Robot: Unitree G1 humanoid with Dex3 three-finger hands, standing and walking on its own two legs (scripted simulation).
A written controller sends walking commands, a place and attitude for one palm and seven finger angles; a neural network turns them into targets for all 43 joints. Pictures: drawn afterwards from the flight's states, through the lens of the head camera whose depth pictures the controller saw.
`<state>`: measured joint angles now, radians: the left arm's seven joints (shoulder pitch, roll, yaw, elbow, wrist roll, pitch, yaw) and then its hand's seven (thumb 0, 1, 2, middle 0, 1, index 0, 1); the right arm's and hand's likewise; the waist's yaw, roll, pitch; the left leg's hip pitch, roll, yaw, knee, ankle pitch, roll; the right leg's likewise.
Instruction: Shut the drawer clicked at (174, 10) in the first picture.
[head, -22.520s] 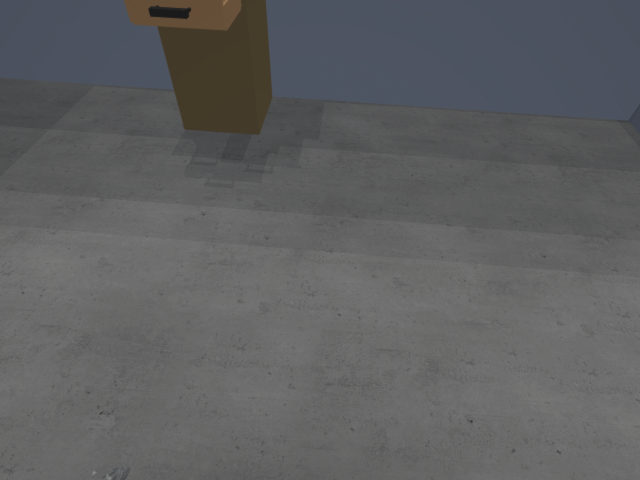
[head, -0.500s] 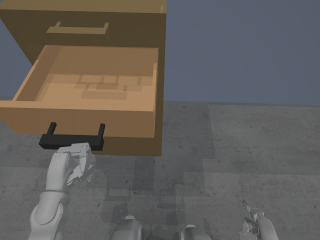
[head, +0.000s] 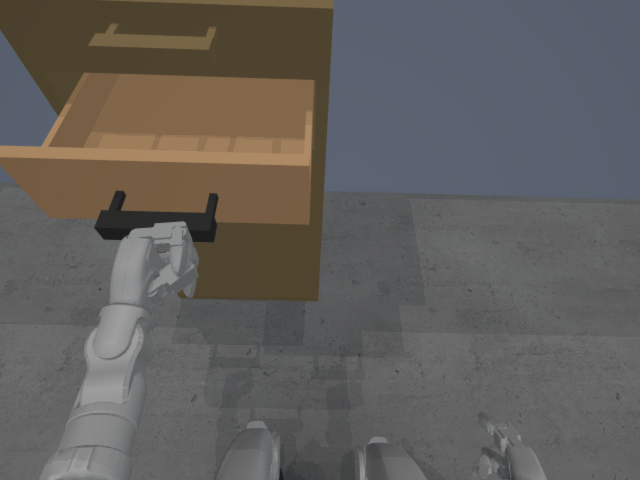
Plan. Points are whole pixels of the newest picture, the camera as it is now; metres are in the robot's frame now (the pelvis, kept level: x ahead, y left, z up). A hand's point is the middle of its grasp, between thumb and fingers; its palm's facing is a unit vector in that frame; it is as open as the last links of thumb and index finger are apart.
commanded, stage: push the drawer shut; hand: left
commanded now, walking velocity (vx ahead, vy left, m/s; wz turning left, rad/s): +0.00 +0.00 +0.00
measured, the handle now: (162, 212) +0.44 +0.22 +0.04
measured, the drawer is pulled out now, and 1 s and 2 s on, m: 0.17 0.05 0.00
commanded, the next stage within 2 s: pull the fist back off the drawer in 1.70 s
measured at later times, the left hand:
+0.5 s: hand (198, 227) +0.42 +0.17 +0.04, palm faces -0.02 -1.00 -0.04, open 3.1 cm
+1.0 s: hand (208, 193) +0.48 +0.16 +0.05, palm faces +0.00 -1.00 -0.05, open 3.3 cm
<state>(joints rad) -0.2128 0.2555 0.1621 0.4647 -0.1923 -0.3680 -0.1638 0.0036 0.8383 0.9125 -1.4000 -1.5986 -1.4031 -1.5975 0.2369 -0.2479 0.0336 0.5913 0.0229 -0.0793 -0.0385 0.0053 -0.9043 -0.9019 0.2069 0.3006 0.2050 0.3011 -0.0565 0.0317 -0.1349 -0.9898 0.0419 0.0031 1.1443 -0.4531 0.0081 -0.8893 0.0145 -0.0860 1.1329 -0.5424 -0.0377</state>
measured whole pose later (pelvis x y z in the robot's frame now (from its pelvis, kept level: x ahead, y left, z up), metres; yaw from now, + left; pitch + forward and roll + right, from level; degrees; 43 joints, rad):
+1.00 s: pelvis +0.00 +0.00 -0.01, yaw -1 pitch +22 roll -2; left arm -0.73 0.37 0.31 1.00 -0.11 -0.45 -0.16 0.04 0.84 0.91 -1.40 -1.60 -1.40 -1.60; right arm 0.31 -0.25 0.03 0.65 -0.01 0.01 -0.01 0.00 -0.91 -0.90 0.21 0.30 0.20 0.30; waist -0.13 0.03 -0.13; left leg -1.10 0.06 0.01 1.18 -0.45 0.01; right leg -1.01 0.03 -0.08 1.16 -0.53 -0.04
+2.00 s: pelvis -0.03 +0.02 -0.04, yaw -2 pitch +27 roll -6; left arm -1.12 0.57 0.33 1.25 0.00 -0.37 -0.15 -0.03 0.58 0.90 -1.40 -1.60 -1.40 -1.60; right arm 0.36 -0.27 0.07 0.66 -0.05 0.01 0.00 0.00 -0.91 -0.90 0.21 0.30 0.20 0.30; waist -0.22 0.04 -0.11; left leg -1.33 0.05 -0.04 1.28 -0.43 0.03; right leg -1.20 0.03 -0.12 1.22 -0.50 -0.02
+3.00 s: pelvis +0.04 +0.01 +0.04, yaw -1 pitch +14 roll -2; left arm -0.20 0.30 0.25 0.42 -0.23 -0.29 -0.18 0.02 0.90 0.90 -1.40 -1.60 -1.40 -1.60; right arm 0.28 -0.25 0.02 0.54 0.05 0.03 0.00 0.00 -0.91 -0.90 0.21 0.30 0.20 0.30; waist -0.05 0.04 -0.13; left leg -0.72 0.04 0.02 0.91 -0.43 0.02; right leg -0.62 0.03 -0.06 0.86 -0.48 -0.02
